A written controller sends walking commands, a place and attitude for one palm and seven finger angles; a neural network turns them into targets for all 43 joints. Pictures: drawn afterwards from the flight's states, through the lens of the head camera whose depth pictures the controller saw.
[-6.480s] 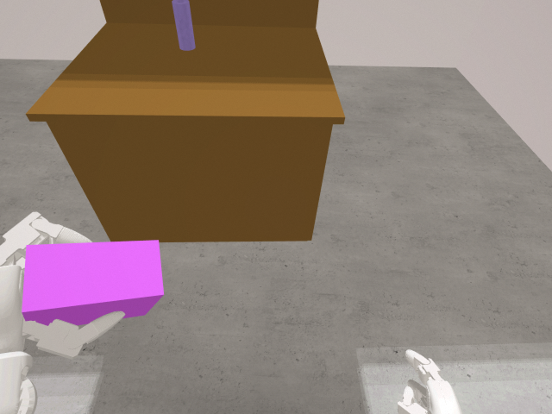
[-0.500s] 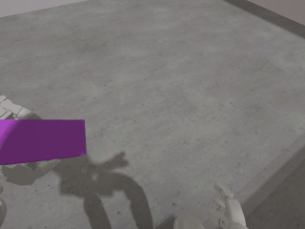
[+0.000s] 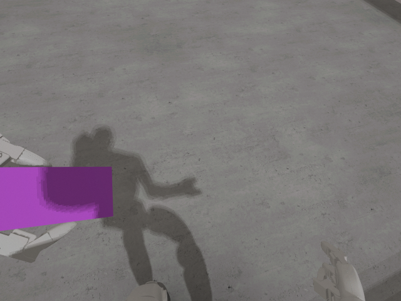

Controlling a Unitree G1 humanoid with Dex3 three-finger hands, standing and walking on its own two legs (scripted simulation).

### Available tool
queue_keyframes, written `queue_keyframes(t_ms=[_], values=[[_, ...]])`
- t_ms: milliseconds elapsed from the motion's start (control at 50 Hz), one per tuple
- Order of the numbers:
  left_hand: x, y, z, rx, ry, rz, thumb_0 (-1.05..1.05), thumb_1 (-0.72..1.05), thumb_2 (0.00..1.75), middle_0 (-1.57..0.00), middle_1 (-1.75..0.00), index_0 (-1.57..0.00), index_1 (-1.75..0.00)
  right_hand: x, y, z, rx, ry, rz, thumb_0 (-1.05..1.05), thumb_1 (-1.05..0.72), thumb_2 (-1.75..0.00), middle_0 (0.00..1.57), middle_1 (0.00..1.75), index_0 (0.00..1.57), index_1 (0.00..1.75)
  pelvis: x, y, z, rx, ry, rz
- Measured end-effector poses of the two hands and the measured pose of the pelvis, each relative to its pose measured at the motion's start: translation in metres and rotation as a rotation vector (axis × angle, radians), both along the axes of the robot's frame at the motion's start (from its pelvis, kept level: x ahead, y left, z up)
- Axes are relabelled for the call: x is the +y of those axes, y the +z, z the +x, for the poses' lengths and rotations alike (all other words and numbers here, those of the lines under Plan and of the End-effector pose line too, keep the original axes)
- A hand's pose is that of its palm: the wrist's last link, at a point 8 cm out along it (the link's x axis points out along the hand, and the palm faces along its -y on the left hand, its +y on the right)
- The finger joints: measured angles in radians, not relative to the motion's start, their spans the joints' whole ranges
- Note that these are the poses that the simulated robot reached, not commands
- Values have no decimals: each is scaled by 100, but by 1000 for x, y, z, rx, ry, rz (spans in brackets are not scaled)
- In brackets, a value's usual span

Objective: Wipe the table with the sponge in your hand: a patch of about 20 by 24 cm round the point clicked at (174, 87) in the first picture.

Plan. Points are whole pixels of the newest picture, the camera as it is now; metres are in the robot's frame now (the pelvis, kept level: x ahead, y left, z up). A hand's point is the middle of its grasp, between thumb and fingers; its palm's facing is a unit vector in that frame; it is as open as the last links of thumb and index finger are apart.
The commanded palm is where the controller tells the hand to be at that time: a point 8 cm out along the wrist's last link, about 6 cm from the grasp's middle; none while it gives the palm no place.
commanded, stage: turn to face it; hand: left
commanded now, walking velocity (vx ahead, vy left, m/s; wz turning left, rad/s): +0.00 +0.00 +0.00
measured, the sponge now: (68, 196) +0.23 +0.19 +0.16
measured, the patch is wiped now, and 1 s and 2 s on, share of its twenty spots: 0.00 0.00 0.00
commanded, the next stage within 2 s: none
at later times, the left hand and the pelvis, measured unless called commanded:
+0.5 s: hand (16, 261) +0.15 +0.21 +0.17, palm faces +0.62 -0.64 -0.46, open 10.3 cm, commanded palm +0.09 +0.24 +0.18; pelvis +0.01 -0.07 +0.00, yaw +17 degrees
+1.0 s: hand out of the picture -0.01 +0.19 +0.18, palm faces +0.76 -0.47 -0.45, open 10.3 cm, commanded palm -0.08 +0.21 +0.18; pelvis -0.05 -0.12 +0.00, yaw +35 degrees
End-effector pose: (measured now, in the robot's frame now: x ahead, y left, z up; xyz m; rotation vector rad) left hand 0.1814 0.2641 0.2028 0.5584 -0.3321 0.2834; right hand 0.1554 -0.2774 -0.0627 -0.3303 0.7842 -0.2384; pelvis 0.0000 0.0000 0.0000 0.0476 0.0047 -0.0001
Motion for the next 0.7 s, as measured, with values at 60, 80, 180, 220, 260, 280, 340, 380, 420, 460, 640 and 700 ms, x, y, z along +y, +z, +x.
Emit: queue_keyframes(t_ms=[60, 80, 180, 220, 260, 280, 340, 380, 420, 460, 640, 700], values=[[12, -3, 5, -78, -1, 17, -1, -51, 99, -70, -135, -73, -134, 10, -5, 23, -62, 2, -5, 1, -91, -90, 20, 30, 19, 29, 7, -16, 9, -9, 17, -15], [15, -4, 8, -90, 5, 24, -1, -51, 99, -70, -135, -73, -134, 17, -7, 29, -69, 10, 15, 1, -91, -90, 20, 30, 19, 29, 7, -16, 10, -15, 28, -19], [19, 0, 5, -57, 60, 20, -1, -51, 99, -70, -135, -73, -134, 60, -12, 45, -55, 104, 159, 1, -91, -90, 20, 30, 19, 29, -5, -7, 15, -7, 87, -53], [13, 5, -5, -37, 76, 13, -1, -51, 99, -70, -135, -73, -134, 74, -14, 48, -47, 152, 206, 1, -91, -90, 20, 30, 19, 29, -10, -3, 17, 0, 112, -64], [6, 9, -17, -10, 101, 19, -1, -51, 99, -70, -135, -73, -134, 84, -18, 51, -36, 199, 246, 1, -91, -90, 20, 30, 20, 30, -17, 0, 19, 5, 138, -69], [2, 11, -24, 5, 120, 25, -1, -51, 99, -70, -135, -73, -134, 87, -21, 52, -30, 222, 262, 1, -91, -90, 20, 30, 20, 30, -22, 0, 20, 7, 151, -69], [-7, 10, -42, 48, 204, 45, -1, -51, 99, -70, -135, -73, -134, 89, -32, 58, -9, 290, 300, 1, -91, -90, 21, 30, 20, 30, -38, -3, 21, 2, 188, -64], [-14, 6, -54, 64, 272, 47, -1, -51, 99, -70, -136, -73, -134, 84, -42, 63, 0, 331, 312, 1, -90, -90, 21, 30, 20, 30, -50, -8, 20, -12, 208, -62], [-19, 0, -64, 73, 336, 11, -1, -51, 99, -70, -136, -73, -134, 75, -48, 68, 21, 360, 300, 1, -90, -90, 21, 30, 20, 30, -60, -7, 17, -28, 242, -51], [-23, -5, -73, 83, 391, -41, -1, -51, 99, -70, -136, -73, -134, 62, -45, 71, 37, 381, 269, 1, -91, -90, 21, 30, 20, 30, -67, -3, 15, -35, 264, -19], [-41, -4, -107, 73, 441, -87, -1, -51, 99, -70, -136, -73, -134, 13, -7, 93, -30, 396, 100, 1, -91, -90, 20, 30, 20, 30, -89, 12, 2, -11, 382, 25], [-41, 3, -128, 30, 451, -57, -1, -51, 99, -70, -136, -73, -134, 10, 3, 96, -53, 420, 56, 1, -91, -90, 20, 30, 19, 29, -91, 9, -7, 3, 416, 16]])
